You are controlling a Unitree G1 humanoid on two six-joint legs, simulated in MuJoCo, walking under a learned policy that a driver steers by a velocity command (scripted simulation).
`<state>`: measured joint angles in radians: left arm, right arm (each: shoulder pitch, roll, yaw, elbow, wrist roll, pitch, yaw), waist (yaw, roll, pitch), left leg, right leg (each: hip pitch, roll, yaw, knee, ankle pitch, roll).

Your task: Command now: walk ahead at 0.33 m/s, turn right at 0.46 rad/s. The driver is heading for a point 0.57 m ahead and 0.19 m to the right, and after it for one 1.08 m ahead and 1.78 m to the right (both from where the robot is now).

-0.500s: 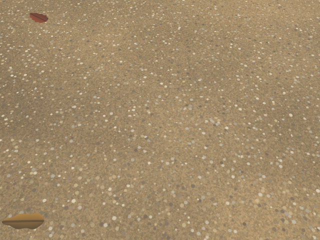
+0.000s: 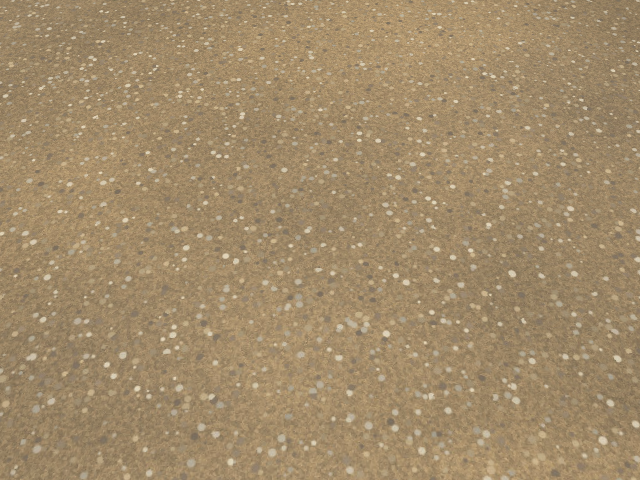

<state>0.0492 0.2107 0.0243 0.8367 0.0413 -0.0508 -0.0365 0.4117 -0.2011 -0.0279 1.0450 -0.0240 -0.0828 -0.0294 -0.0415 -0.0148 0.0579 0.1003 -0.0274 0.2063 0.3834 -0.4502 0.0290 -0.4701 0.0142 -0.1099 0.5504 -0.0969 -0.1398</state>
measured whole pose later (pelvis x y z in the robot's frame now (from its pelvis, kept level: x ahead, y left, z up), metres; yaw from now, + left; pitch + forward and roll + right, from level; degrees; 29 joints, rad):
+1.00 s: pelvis +0.15 +0.04 +0.02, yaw -35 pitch +0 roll -1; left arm 0.18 0.31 0.07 0.77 0.01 0.09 -0.04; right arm 0.22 -0.27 -0.03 0.75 -0.03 0.01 -0.03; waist -0.01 -0.02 0.09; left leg -0.20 0.04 0.11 0.44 -0.23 0.03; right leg -0.38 0.03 0.03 0.89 -0.45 0.04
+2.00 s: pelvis +0.39 -0.10 +0.02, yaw -39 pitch +1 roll +1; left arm 0.13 0.26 0.02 0.88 0.03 -0.03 -0.05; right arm 0.45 -0.19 -0.02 0.96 -0.01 -0.08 0.01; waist -0.02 -0.05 0.04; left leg 0.06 -0.09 0.07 0.16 -0.24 0.09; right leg -0.66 -0.08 -0.04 0.83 -0.06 -0.03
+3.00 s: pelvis +0.77 -0.52 +0.02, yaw -72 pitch +0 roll +1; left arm 0.19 0.31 0.07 0.80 0.04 0.00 -0.05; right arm 0.34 -0.26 -0.04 0.84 -0.02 -0.09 0.00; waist -0.02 -0.05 0.04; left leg -0.11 -0.02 0.15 0.31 -0.21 0.04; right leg -0.63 -0.03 0.04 1.08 -0.21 -0.05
